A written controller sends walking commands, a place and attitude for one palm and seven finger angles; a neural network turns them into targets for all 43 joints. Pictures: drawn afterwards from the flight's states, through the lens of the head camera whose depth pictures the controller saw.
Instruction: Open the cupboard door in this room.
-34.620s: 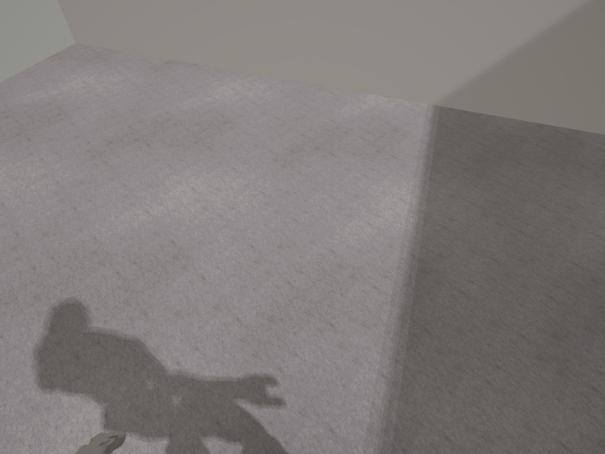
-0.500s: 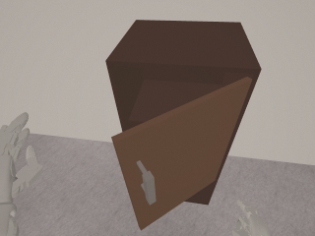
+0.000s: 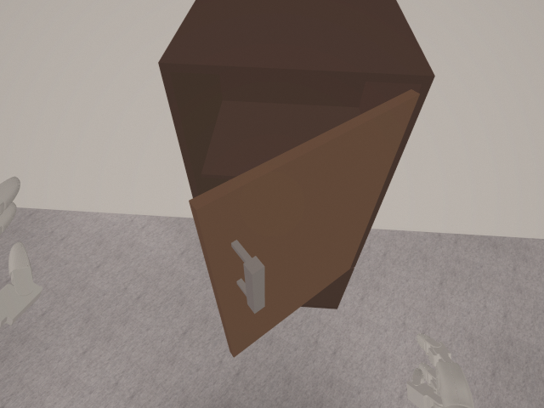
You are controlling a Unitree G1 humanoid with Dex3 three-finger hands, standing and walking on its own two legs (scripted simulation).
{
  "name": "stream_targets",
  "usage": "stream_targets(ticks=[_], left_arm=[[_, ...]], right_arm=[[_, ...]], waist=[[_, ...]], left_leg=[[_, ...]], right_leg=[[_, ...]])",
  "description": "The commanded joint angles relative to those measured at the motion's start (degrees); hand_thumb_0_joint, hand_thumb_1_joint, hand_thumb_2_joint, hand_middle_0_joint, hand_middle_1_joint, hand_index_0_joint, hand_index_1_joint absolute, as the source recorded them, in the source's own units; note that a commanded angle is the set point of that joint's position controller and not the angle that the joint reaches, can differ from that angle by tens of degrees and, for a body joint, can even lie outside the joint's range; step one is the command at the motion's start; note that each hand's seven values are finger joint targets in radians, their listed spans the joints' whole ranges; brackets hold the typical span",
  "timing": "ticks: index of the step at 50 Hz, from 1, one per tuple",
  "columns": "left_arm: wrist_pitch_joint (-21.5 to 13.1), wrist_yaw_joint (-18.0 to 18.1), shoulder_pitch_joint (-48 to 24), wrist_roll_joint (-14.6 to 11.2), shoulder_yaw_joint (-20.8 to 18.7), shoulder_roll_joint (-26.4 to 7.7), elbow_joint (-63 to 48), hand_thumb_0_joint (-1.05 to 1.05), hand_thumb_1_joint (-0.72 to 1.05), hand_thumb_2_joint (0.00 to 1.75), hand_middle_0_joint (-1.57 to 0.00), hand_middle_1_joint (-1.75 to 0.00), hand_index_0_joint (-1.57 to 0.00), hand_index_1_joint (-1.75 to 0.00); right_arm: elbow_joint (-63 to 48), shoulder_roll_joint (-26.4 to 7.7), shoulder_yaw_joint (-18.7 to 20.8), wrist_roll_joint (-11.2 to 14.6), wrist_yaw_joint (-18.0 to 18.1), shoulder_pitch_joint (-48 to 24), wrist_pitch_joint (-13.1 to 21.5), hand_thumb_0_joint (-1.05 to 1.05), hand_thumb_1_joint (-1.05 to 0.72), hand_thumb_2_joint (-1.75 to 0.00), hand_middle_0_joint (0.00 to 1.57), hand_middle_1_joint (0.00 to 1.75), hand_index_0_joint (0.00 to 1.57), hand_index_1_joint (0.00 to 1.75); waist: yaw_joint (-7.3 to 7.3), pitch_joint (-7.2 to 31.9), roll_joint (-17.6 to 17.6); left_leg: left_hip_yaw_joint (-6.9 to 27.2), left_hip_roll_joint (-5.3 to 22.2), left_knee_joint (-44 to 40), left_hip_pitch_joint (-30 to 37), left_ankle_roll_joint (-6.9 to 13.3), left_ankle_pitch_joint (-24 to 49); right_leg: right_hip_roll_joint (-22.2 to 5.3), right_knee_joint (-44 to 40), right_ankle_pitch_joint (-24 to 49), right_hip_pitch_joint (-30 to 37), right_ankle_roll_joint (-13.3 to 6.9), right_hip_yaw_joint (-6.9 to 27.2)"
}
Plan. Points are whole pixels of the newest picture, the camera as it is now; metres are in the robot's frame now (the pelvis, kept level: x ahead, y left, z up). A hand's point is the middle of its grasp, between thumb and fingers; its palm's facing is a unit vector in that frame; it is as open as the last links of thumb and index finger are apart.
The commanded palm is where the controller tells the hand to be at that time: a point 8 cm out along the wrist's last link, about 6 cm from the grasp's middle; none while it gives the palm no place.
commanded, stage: step back with the hand held close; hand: left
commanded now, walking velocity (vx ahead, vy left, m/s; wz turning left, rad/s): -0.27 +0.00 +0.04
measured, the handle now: (247, 277) +0.30 +0.06 +0.01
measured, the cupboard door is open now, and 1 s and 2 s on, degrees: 41 41 41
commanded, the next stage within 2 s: stop stepping back and stand still in 0.68 s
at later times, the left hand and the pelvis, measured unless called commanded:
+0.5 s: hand out of the picture +0.09 +0.29 +0.17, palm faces +0.54 -0.67 -0.50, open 7.4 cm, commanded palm +0.02 +0.31 +0.18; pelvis -0.09 +0.00 -0.02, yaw +6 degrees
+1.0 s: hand out of the picture -0.04 +0.28 +0.18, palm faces +0.41 -0.78 -0.47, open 7.4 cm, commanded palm -0.10 +0.31 +0.18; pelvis -0.23 +0.01 +0.01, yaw +2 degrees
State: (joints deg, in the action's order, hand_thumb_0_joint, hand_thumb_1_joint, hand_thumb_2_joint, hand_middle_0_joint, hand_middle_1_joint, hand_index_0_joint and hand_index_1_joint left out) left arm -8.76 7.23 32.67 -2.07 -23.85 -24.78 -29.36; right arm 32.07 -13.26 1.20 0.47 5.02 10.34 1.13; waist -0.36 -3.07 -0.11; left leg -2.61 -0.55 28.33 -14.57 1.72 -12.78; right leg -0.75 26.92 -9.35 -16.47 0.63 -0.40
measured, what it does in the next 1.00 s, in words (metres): walks backwards: right foot, then left foot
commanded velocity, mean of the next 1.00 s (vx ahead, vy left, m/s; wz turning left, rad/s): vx -0.19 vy -0.02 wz -0.02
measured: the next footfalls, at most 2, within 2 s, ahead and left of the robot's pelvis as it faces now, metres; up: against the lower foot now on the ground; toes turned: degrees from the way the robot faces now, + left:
right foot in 0.40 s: -0.05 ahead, -0.12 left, +0.00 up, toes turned +10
left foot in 0.70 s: -0.08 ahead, +0.11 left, +0.00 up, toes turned +5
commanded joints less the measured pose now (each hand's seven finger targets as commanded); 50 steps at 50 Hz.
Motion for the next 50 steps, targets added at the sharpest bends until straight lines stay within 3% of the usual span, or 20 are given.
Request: stream_targets(ticks=[1,6,10,13,16,19,21,24,26,28,29,33,34,35,36,37,38,41,46,50], left_arm=[[-3.68,2.17,-0.23,0.13,-7.36,-7.74,-10.13,0.0,0.9,0.9,-0.2,-0.3,-0.2,-0.3],[-4.26,2.52,-2.91,1.18,-6.49,-7.12,-8.94,0.0,0.9,0.9,-0.2,-0.3,-0.2,-0.3],[-5.48,3.19,-6.36,1.75,-7.18,-8.79,-12.08,0.0,0.9,0.9,-0.2,-0.3,-0.2,-0.3],[-5.88,3.64,-6.5,1.79,-7.74,-8.9,-12.99,0.0,0.9,0.9,-0.2,-0.3,-0.2,-0.3],[-6.54,3.94,-6.42,2.29,-9.3,-9.0,-15.2,0.0,0.9,0.9,-0.2,-0.3,-0.2,-0.3],[-6.99,3.61,-3.53,2.5,-11.25,-10.16,-14.01,0.0,0.9,0.9,-0.2,-0.3,-0.2,-0.3],[-7.26,2.95,-3.12,3.12,-10.38,-8.17,-11.48,0.0,0.9,0.9,-0.2,-0.3,-0.2,-0.3],[-7.62,2.23,-4.87,2.0,-8.8,-8.14,-11.47,0.0,0.9,0.9,-0.2,-0.3,-0.2,-0.3],[-8.07,2.41,-3.89,0.29,-7.54,-9.56,-10.56,0.0,0.9,0.9,-0.2,-0.3,-0.2,-0.3],[-7.14,2.58,-4.28,0.53,-7.62,-10.39,-11.27,0.0,0.9,0.9,-0.2,-0.3,-0.2,-0.3],[-6.92,2.82,-3.69,0.74,-8.44,-11.35,-12.13,0.0,0.9,0.9,-0.2,-0.3,-0.2,-0.3],[-6.1,2.46,-5.96,0.4,-8.8,-12.0,-15.64,0.0,0.9,0.9,-0.2,-0.3,-0.2,-0.3],[-6.66,2.61,-7.06,0.68,-8.34,-12.13,-17.07,0.0,0.9,0.9,-0.2,-0.3,-0.2,-0.3],[-6.87,2.78,-6.28,0.65,-9.88,-12.5,-18.97,0.0,0.9,0.9,-0.2,-0.3,-0.2,-0.3],[-7.22,2.72,-6.06,0.5,-9.57,-12.37,-20.43,0.0,0.9,0.9,-0.2,-0.3,-0.2,-0.3],[-7.91,2.58,-3.71,0.33,-10.19,-12.2,-18.22,0.0,0.9,0.9,-0.2,-0.3,-0.2,-0.3],[-8.08,2.3,-1.18,-0.26,-10.98,-12.35,-18.62,0.0,0.9,0.9,-0.2,-0.3,-0.2,-0.3],[-6.6,2.25,1.62,-0.82,-8.81,-8.68,-20.32,0.0,0.9,0.9,-0.2,-0.3,-0.2,-0.3],[-2.92,3.19,3.02,-1.18,-7.94,-7.93,-15.36,0.0,0.9,0.9,-0.2,-0.3,-0.2,-0.3],[-1.74,3.9,0.27,-0.9,-6.95,-9.03,-12.62,0.0,0.9,0.9,-0.2,-0.3,-0.2,-0.3]], right_arm=[[-9.64,-6.98,2.11,0.08,0.41,-5.49,3.58,0.0,-0.9,-0.9,0.2,0.3,0.2,0.3],[-9.37,-7.43,2.19,0.11,0.21,-4.5,4.2,0.0,-0.9,-0.9,0.2,0.3,0.2,0.3],[-9.09,-7.34,1.99,-0.3,0.36,-3.88,4.92,0.0,-0.9,-0.9,0.2,0.3,0.2,0.3],[-9.14,-7.38,1.7,-0.43,0.58,-3.77,5.46,0.0,-0.9,-0.9,0.2,0.3,0.2,0.3],[-9.18,-7.29,1.84,-0.5,0.83,-3.99,6.38,0.0,-0.9,-0.9,0.2,0.3,0.2,0.3],[-8.65,-7.03,2.53,-0.64,0.38,-4.01,7.36,0.0,-0.9,-0.9,0.2,0.3,0.2,0.3],[-8.36,-7.35,2.7,-0.82,-0.02,-4.28,7.56,0.0,-0.9,-0.9,0.2,0.3,0.2,0.3],[-6.44,-6.65,3.06,-1.1,-0.86,-3.62,8.06,0.0,-0.9,-0.9,0.2,0.3,0.2,0.3],[-5.13,-4.23,2.47,-0.57,-1.57,-3.07,7.76,0.0,-0.9,-0.9,0.2,0.3,0.2,0.3],[-5.2,-4.37,3.03,-0.23,-1.64,-4.23,7.21,0.0,-0.9,-0.9,0.2,0.3,0.2,0.3],[-4.82,-3.94,2.84,-0.27,-1.41,-4.68,6.7,0.0,-0.9,-0.9,0.2,0.3,0.2,0.3],[-5.31,-3.48,0.94,-0.51,-0.28,-6.87,5.28,0.0,-0.9,-0.9,0.2,0.3,0.2,0.3],[-4.3,-4.7,1.43,-0.3,0.57,-9.05,5.31,0.0,-0.9,-0.9,0.2,0.3,0.2,0.3],[-5.54,-5.69,2.02,-0.62,0.43,-7.15,5.81,0.0,-0.9,-0.9,0.2,0.3,0.2,0.3],[-5.85,-4.93,2.56,-1.04,-0.15,-5.11,6.88,0.0,-0.9,-0.9,0.2,0.3,0.2,0.3],[-5.09,-4.58,3.08,-0.98,-0.86,-3.7,7.96,0.0,-0.9,-0.9,0.2,0.3,0.2,0.3],[-5.13,-5.11,3.06,-1.75,-1.05,-3.91,8.6,0.0,-0.9,-0.9,0.2,0.3,0.2,0.3],[-4.58,-5.22,3.47,-0.6,-2.62,-2.35,9.22,0.0,-0.9,-0.9,0.2,0.3,0.2,0.3],[-5.75,-5.04,1.5,-0.51,-2.06,-4.93,9.05,0.0,-0.9,-0.9,0.2,0.3,0.2,0.3],[-5.28,-4.58,0.78,-1.51,-0.81,-5.39,8.11,0.0,-0.9,-0.9,0.2,0.3,0.2,0.3]], waist=[[-0.24,9.32,-4.67],[0.55,4.75,-0.75],[0.84,4.01,0.32],[0.75,4.68,-2.67],[0.08,7.64,-11.82],[-0.18,9.29,-11.77],[0.27,3.62,-12.02],[1.25,1.89,-2.69],[1.48,7.66,7.68],[0.14,13.08,12.32],[0.34,13.62,10.27],[1.14,8.54,3.85],[1.45,6.96,-4.55],[0.11,12.11,-13.06],[-0.08,15.61,-16.02],[-0.12,17.06,-12.66],[-0.23,18.8,-15.75],[0.9,16.64,-9.0],[1.63,8.22,-12.85],[0.65,7.79,-14.26]], left_leg=[[6.15,6.5,-8.39,-11.42,1.67,0.91],[6.68,5.29,-6.78,-19.44,2.62,-18.8],[7.56,4.24,-3.23,-16.83,2.42,-21.31],[10.04,5.98,-7.31,-18.98,3.04,-23.62],[16.22,11.8,-16.21,-27.06,5.24,-27.44],[16.58,14.69,-15.68,-27.88,6.48,-25.65],[16.78,15.65,-15.97,-36.28,7.51,-32.0],[10.41,8.58,-4.66,-19.95,2.53,-19.57],[2.12,2.03,10.73,-1.44,-2.33,-2.79],[3.14,-0.03,22.18,-5.27,-2.87,-7.45],[3.52,0.01,24.08,-6.63,-2.77,-8.7],[1.03,-0.4,2.4,-1.8,-2.97,-0.88],[3.51,2.89,-5.52,0.01,-2.1,13.82],[12.2,11.99,-8.89,1.54,0.56,31.57],[15.16,18.12,-7.37,6.52,3.31,47.85],[13.02,19.9,-6.04,10.82,4.93,52.08],[15.29,21.07,-6.45,7.72,6.15,48.67],[11.1,18.26,-6.88,10.63,6.04,37.54],[12.26,14.33,-24.11,-4.93,2.65,-24.21],[6.42,9.29,-24.87,-9.27,-3.74,-26.64]], right_leg=[[-1.15,3.86,11.31,13.45,0.1,3.18],[-2.62,0.11,-3.88,9.68,-0.55,6.85],[-4.07,-4.11,-16.14,2.43,-1.65,8.62],[-1.7,0.95,-14.78,3.66,-0.59,6.03],[2.82,16.39,-2.79,15.29,0.88,1.3],[4.01,20.83,-3.68,17.52,0.95,2.07],[5.07,20.13,-7.82,20.06,0.83,2.73],[0.78,1.16,-5.34,4.67,-2.65,9.44],[-10.75,-8.27,5.7,-9.08,-6.68,19.91],[-14.33,-5.63,24.37,-2.58,-8.68,20.88],[-15.42,-4.88,27.12,-1.76,-9.89,21.15],[-7.45,0.95,30.63,-1.99,-4.52,11.16],[-3.55,5.14,24.04,-2.35,-1.89,7.61],[1.81,13.67,7.89,-0.39,0.64,4.17],[3.32,21.45,-12.62,-3.86,0.28,3.97],[4.1,28.13,-19.54,-7.11,-0.2,4.63],[3.89,33.22,-22.87,-6.65,0.35,4.87],[3.69,32.27,-18.02,-8.58,0.97,2.92],[4.66,21.37,-19.4,1.21,0.88,-3.77],[7.43,1.55,-22.44,15.67,-2.04,-9.41]])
